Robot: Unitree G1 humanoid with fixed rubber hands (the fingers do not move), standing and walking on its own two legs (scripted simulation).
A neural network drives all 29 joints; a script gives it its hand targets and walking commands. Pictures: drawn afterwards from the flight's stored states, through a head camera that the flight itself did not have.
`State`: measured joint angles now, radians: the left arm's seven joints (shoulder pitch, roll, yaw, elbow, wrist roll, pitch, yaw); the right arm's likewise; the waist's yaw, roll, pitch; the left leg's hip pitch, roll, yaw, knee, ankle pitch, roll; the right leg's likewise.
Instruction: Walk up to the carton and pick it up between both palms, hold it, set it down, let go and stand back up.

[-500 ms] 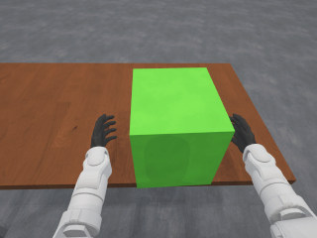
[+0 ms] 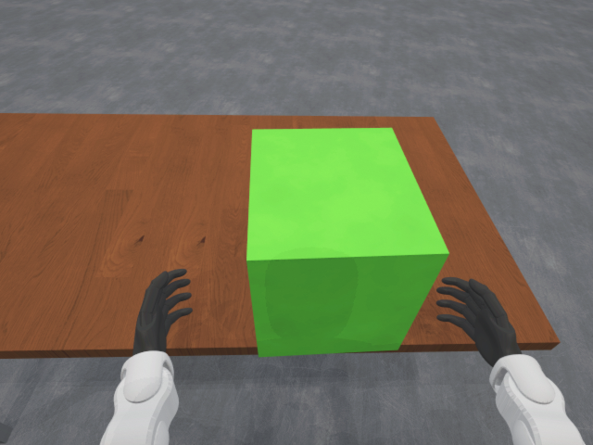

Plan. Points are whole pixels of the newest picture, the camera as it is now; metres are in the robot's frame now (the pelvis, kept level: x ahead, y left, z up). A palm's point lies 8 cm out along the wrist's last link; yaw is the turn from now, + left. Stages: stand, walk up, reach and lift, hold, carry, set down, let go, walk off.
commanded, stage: set down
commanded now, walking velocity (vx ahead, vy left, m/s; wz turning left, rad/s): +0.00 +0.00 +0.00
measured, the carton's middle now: (326, 241) +0.43 +0.00 +0.04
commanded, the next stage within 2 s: none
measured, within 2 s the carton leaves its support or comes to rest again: neither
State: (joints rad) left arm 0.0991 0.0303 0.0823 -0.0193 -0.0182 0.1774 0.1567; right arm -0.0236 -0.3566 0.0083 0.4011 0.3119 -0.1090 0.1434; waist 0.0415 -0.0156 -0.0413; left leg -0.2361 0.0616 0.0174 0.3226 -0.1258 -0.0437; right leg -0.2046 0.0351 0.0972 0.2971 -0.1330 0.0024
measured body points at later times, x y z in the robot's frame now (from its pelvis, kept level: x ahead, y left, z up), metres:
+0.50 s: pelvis +0.01 +0.00 +0.00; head +0.01 +0.01 +0.45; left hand +0.22 +0.21 +0.04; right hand +0.25 -0.23 +0.04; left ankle +0.02 +0.14 -0.75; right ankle +0.01 -0.13 -0.75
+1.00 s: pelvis +0.02 +0.00 +0.00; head +0.03 +0.02 +0.45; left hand +0.22 +0.21 +0.00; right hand +0.24 -0.23 +0.02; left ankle +0.02 +0.14 -0.75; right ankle +0.01 -0.13 -0.75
